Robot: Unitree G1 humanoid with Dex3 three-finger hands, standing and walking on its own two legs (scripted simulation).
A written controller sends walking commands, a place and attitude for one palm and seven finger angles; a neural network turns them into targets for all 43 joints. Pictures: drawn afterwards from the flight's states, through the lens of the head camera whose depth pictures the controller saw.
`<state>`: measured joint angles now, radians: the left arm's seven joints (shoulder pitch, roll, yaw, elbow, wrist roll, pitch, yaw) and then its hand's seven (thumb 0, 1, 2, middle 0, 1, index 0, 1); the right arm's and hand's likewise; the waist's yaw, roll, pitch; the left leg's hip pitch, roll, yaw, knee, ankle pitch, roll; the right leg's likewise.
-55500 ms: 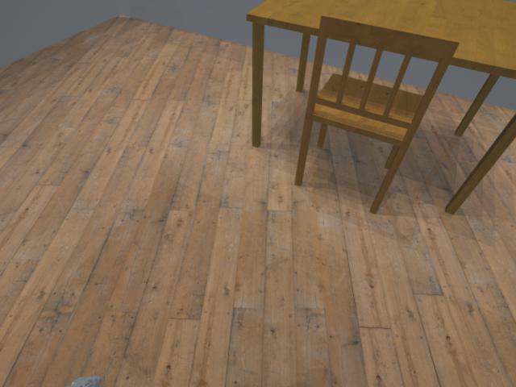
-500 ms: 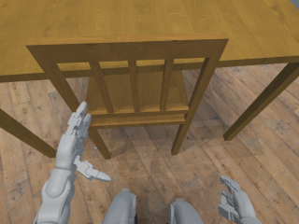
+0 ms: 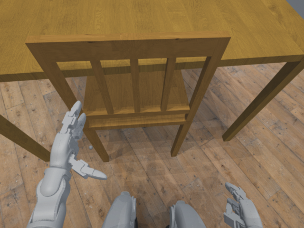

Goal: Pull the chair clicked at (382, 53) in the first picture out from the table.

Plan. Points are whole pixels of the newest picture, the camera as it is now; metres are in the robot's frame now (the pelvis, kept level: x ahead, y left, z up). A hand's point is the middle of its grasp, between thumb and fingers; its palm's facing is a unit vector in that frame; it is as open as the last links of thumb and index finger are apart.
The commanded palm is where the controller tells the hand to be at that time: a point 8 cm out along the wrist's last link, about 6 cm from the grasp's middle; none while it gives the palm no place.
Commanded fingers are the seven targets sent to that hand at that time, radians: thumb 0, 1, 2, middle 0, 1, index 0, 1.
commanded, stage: aim the fingers beside a spindle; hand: left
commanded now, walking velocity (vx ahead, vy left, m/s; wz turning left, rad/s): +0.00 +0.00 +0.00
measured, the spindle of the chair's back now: (135, 88) +0.50 +0.07 +0.02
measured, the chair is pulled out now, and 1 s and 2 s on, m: -0.13 -0.13 -0.13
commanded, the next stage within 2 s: push the fingers through the gap in 0.42 s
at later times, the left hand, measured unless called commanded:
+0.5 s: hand (89, 150) +0.30 +0.17 +0.03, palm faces -0.04 -1.00 -0.03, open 16.9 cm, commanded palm +0.28 +0.22 +0.03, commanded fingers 0.00 -0.50 0.30 -0.06 -0.08 -0.06 -0.08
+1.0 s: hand (97, 133) +0.34 +0.16 +0.02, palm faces -0.04 -1.00 -0.05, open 16.9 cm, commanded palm +0.33 +0.21 +0.03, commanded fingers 0.00 -0.50 0.30 -0.06 -0.08 -0.06 -0.08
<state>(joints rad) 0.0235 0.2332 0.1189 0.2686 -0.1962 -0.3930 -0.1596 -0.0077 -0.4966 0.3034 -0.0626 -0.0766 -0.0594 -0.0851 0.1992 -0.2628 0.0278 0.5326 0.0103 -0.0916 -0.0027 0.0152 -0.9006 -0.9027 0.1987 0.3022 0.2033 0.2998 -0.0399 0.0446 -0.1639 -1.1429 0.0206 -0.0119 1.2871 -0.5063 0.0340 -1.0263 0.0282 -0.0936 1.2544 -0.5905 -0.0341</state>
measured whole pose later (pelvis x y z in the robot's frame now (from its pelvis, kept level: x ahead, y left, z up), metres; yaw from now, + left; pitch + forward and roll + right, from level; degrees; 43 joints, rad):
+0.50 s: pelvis +0.01 +0.01 +0.00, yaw +0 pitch +21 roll -4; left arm 0.10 0.21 0.06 0.17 -0.18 -0.39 -0.13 -0.01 -0.50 0.30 -0.06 -0.08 -0.06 -0.08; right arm 0.18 -0.25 0.03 0.51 0.01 -0.07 0.01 0.01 -0.90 -0.90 0.20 0.30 0.20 0.30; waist -0.02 0.05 -0.17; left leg -1.13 0.01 -0.01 1.28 -0.52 0.05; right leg -1.01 0.02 -0.09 1.24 -0.60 -0.01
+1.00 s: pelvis +0.00 +0.00 +0.00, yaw +0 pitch +21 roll -4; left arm -0.11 0.23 0.09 0.34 -0.16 -0.37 -0.11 -0.01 -0.50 0.30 -0.06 -0.08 -0.06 -0.08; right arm 0.20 -0.26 0.03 0.55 0.00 -0.05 0.01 0.01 -0.90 -0.90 0.20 0.30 0.20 0.30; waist -0.05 0.05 -0.17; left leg -1.15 0.02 -0.01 1.28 -0.51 0.04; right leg -1.03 0.02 -0.09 1.25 -0.59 -0.03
